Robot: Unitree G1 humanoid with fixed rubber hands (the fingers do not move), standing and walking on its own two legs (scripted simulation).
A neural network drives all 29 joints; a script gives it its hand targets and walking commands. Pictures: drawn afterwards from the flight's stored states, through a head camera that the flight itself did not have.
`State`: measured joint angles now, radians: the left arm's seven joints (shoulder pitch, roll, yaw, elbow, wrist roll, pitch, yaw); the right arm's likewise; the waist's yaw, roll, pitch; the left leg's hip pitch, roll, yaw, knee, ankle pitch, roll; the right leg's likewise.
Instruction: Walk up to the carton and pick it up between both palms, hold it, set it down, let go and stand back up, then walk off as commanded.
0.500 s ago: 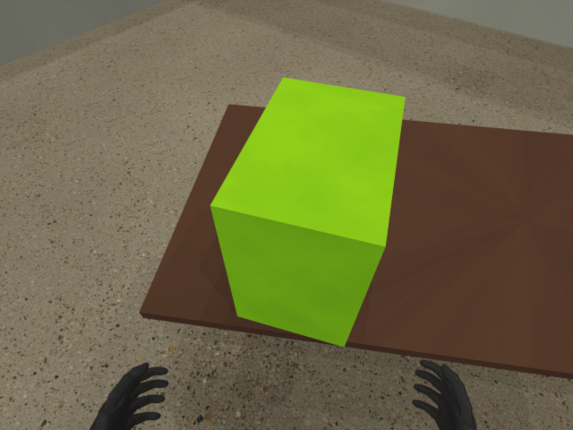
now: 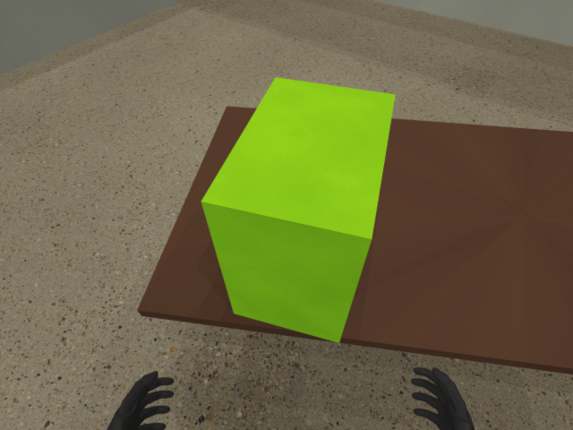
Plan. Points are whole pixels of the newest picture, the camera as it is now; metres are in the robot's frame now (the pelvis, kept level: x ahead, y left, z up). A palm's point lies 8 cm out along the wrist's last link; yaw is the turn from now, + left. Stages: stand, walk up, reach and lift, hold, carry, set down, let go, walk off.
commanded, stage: let go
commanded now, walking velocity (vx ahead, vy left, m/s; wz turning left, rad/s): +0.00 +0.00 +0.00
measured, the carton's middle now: (308, 212) +0.43 +0.01 +0.05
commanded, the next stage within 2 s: stand in 0.40 s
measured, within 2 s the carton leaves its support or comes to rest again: neither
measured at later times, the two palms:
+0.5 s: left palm out of the picture +0.12 +0.25 -0.08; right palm out of the picture +0.14 -0.22 -0.09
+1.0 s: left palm out of the picture +0.07 +0.28 -0.09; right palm out of the picture +0.11 -0.29 -0.10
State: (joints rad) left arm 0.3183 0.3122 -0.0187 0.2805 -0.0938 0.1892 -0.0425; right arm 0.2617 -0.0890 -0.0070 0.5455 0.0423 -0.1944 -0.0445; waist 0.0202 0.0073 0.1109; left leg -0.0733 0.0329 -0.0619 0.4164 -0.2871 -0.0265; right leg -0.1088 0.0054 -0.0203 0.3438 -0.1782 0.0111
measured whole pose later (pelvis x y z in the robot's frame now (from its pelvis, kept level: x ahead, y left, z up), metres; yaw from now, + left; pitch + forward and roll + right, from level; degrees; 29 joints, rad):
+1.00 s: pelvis -0.01 -0.02 +0.00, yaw +0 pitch -3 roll +0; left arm 0.30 0.33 0.06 0.71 0.01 -0.01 -0.01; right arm 0.23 -0.33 -0.02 0.71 0.02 0.00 0.02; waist 0.02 0.02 0.10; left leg -0.09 0.02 -0.06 0.43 -0.29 -0.03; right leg -0.18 -0.01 -0.02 0.47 -0.24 -0.01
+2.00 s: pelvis -0.01 -0.02 +0.00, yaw +0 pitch -3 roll +0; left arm 0.29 0.33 0.06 0.80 0.01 -0.02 -0.01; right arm 0.23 -0.33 -0.02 0.75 0.02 0.00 0.01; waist 0.02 0.02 0.07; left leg -0.09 0.02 -0.06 0.43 -0.29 -0.03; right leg -0.18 -0.01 -0.02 0.47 -0.24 -0.01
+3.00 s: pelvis -0.24 -0.08 -0.02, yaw -1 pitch -4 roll +5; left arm 0.27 0.39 0.06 0.80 0.01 0.02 0.02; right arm 0.26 -0.42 -0.03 0.76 0.02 0.11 -0.01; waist 0.04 0.06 0.17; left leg -0.43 -0.12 -0.11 1.25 -0.42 0.00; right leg -0.41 0.01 0.00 0.55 -0.07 -0.08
